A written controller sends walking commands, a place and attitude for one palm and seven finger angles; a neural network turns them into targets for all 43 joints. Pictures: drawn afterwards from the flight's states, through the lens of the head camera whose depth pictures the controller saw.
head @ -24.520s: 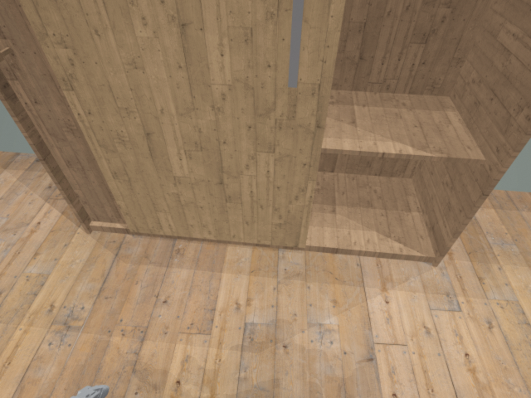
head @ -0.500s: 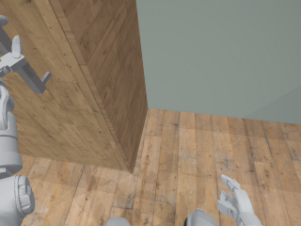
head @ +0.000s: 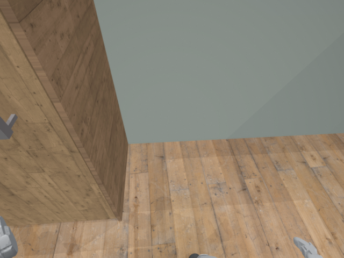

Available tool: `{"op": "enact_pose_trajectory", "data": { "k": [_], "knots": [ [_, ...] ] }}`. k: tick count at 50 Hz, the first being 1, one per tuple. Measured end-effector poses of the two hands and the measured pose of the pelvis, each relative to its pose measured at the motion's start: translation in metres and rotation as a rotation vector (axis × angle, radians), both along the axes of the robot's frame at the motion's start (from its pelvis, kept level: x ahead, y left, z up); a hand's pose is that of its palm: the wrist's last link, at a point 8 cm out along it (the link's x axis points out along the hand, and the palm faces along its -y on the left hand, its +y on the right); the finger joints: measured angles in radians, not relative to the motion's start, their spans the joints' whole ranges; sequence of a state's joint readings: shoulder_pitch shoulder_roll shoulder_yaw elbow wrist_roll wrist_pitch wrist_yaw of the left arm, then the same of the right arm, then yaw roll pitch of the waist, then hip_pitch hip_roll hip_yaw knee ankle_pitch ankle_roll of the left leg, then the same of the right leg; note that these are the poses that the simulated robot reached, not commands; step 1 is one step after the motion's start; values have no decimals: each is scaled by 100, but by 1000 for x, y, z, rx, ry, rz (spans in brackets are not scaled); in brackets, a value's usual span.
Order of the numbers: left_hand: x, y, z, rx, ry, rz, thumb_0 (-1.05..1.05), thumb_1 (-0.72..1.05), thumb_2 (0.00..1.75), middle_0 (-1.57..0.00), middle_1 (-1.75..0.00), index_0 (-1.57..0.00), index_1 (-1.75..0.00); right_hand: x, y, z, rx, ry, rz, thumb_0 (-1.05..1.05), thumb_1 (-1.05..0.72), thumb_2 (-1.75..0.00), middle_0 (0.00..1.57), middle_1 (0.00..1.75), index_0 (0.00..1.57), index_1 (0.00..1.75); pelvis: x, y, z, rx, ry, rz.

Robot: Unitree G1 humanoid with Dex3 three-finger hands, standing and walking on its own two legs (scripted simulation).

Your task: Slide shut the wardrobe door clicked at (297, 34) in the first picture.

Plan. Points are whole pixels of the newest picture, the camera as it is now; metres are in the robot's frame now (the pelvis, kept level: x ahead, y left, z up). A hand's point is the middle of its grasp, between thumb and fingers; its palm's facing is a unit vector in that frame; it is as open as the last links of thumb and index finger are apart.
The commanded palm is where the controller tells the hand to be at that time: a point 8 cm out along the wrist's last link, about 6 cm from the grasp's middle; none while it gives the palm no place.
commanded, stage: stop walking and hold the door there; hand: left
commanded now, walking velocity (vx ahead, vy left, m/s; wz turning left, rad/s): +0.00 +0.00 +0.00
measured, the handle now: out of the picture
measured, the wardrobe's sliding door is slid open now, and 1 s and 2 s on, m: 0.00 0.00 0.00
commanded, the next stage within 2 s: none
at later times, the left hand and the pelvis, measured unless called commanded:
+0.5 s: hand out of the picture +0.37 +0.38 +0.21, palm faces +0.58 -0.79 -0.21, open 6.4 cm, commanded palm +0.32 +0.42 +0.19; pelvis -0.03 +0.03 +0.00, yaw -6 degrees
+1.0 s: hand out of the picture +0.37 +0.38 +0.21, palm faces +0.57 -0.78 -0.23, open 6.3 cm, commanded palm +0.32 +0.43 +0.19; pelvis -0.04 +0.03 +0.00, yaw -5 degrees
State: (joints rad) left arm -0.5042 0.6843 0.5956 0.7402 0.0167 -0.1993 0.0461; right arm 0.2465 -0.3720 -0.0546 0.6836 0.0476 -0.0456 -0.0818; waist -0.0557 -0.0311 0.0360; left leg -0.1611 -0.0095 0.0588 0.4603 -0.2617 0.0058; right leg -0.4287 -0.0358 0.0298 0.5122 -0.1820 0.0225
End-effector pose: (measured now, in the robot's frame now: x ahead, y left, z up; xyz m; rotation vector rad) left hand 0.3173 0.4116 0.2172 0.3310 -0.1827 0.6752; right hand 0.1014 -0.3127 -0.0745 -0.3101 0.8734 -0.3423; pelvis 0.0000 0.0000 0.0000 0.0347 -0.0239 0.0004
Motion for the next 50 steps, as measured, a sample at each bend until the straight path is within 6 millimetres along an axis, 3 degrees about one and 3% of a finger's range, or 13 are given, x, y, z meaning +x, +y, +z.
{"op": "enact_pose_trajectory", "data": {
  "k": [10,19,24,36,50],
  "knots": [
    [0,0,0,-6,3,-16,-15,57,77,-46,-140,-30,-136,-44,60,-36,153,75,-27,1,-91,-90,20,30,21,30,-12,9,-6,-49,16,-37],
    [2,7,-1,-5,-16,-98,-15,55,78,-46,-140,-34,-137,-66,78,-23,108,68,-44,1,-91,-90,21,30,21,30,-25,31,0,-36,15,-85],
    [2,4,-2,-21,-19,-93,-14,57,78,-46,-140,-32,-138,-67,77,-16,106,44,-38,1,-91,-90,21,30,21,30,-30,28,0,-32,18,-107],
    [1,0,-1,-49,2,-78,-12,63,75,-46,-140,-28,-137,-82,50,-8,54,34,-82,1,-91,-90,21,30,21,30,-45,27,3,-45,30,-115],
    [1,1,1,-36,32,-74,-14,61,76,-46,-140,-31,-138,-97,50,-21,75,92,-105,1,-91,-90,20,30,21,30,-44,29,1,-57,40,-96]
  ]
}}
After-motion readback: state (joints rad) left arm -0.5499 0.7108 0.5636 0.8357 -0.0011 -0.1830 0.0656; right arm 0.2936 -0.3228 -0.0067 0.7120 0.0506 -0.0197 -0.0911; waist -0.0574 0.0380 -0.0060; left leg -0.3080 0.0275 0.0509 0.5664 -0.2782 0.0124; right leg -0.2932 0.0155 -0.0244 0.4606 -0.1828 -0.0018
